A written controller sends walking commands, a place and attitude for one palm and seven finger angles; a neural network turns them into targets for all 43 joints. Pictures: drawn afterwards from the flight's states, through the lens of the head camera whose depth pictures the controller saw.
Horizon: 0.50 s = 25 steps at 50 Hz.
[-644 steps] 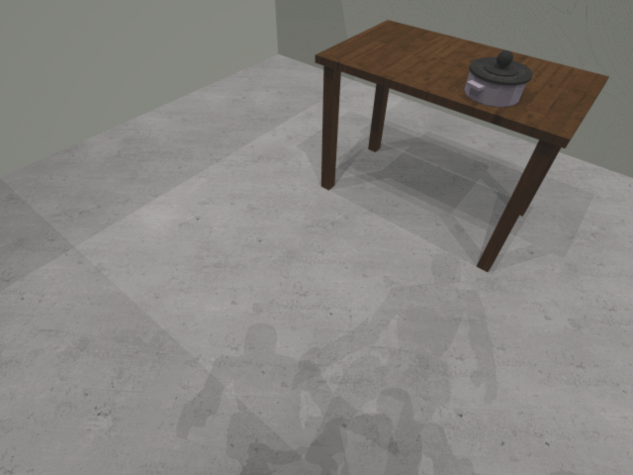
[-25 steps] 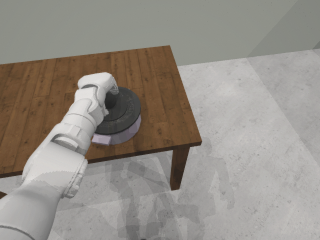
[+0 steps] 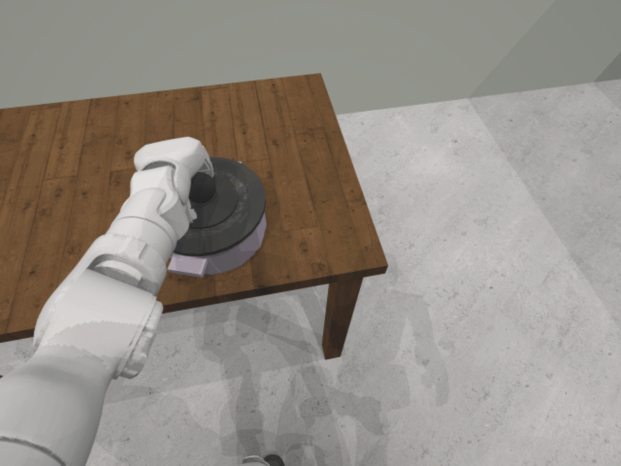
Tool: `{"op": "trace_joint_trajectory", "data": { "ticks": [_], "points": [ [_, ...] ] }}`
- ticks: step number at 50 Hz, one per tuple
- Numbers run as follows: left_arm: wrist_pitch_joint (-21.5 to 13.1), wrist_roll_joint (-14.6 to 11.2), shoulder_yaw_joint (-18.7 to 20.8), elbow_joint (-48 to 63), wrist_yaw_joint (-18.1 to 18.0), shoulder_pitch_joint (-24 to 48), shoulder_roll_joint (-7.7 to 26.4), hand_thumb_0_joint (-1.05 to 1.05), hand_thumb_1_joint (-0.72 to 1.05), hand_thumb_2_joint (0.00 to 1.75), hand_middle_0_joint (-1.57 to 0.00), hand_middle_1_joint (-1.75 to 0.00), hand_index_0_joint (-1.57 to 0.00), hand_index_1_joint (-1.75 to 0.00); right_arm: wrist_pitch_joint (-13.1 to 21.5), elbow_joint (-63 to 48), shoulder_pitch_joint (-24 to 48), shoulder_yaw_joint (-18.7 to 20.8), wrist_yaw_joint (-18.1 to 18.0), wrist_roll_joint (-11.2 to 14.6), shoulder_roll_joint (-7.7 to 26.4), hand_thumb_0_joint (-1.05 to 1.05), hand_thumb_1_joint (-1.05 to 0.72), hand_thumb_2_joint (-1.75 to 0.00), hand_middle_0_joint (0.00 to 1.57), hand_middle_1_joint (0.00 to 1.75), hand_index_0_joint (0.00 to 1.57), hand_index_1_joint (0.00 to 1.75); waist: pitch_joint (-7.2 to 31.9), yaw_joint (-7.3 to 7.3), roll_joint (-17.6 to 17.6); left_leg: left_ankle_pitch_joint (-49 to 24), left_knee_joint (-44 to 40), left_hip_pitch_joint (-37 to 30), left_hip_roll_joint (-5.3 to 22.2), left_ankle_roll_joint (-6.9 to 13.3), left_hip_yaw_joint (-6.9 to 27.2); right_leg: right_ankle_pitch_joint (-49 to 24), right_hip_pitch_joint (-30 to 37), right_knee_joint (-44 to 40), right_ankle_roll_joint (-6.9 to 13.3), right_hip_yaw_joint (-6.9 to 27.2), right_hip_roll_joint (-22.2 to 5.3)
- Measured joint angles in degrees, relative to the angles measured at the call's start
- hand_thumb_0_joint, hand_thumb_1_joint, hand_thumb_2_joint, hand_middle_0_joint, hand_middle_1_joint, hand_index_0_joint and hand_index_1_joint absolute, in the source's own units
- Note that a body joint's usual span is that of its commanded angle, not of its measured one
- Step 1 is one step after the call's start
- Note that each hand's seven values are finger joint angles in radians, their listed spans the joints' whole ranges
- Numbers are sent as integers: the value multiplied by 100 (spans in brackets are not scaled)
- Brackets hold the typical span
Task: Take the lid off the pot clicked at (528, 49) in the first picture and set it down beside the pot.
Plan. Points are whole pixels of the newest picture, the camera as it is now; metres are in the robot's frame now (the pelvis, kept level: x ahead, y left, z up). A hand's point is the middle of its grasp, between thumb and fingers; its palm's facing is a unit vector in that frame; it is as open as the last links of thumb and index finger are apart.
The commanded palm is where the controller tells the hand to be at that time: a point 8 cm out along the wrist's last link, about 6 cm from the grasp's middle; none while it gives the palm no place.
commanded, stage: lower the open fingers around the knob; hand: left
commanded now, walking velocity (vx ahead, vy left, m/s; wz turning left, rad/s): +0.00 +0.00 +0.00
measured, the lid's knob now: (199, 187) +0.51 +0.13 +0.02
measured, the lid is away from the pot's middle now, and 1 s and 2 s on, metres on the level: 0.00 0.00 0.01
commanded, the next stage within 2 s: close the fingers and squeeze the knob in 0.08 s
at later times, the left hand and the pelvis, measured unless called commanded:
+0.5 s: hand (196, 190) +0.49 +0.13 +0.04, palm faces -0.39 -0.09 -0.92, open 9.8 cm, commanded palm +0.50 +0.13 +0.10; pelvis +0.00 +0.00 +0.00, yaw +0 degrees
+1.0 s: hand (195, 194) +0.48 +0.13 +0.04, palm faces -0.39 -0.10 -0.91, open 7.6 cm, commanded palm +0.50 +0.13 +0.10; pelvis +0.00 +0.00 +0.00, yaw +0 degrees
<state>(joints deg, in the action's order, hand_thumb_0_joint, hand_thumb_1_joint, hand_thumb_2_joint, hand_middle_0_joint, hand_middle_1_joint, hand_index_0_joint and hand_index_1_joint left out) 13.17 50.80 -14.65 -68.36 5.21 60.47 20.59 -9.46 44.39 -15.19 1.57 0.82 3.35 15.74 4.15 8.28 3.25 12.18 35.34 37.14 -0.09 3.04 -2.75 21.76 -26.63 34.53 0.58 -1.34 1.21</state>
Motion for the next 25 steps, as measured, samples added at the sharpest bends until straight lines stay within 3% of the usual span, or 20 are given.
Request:
{"op": "trace_joint_trajectory", "data": {
  "ticks": [6,11,19,25],
  "points": [
    [-213,64,-28,147,103,17,-76,0,-27,137,-83,-8,-83,-9,14,13,-15,13,-13,-19,-9,0,-91,-90,20,30,20,30,37,-36,16,16,40,35,-17,14,7,17,-26,33,-12,-9,-16],
    [-117,105,-6,-11,-38,85,-111,0,-26,136,-82,-10,-82,-11,2,-13,28,-5,12,-29,-32,0,-91,-90,20,30,20,30,49,8,5,23,88,120,-11,13,0,36,-124,105,-10,-2,-14],
    [5,60,18,-24,-107,142,-164,0,-12,108,-60,-57,-60,-58,-7,33,41,-23,-7,-22,-41,0,-91,-90,20,30,20,30,6,15,35,1,93,171,-9,12,5,28,-184,134,-10,-7,-11],
    [62,72,5,-96,-90,242,-158,0,-3,98,-52,-80,-53,-81,15,62,-14,-25,-2,-30,-38,0,-91,-90,20,30,20,30,33,38,43,12,109,194,1,-4,19,38,-201,140,7,-18,2]
  ]
}}
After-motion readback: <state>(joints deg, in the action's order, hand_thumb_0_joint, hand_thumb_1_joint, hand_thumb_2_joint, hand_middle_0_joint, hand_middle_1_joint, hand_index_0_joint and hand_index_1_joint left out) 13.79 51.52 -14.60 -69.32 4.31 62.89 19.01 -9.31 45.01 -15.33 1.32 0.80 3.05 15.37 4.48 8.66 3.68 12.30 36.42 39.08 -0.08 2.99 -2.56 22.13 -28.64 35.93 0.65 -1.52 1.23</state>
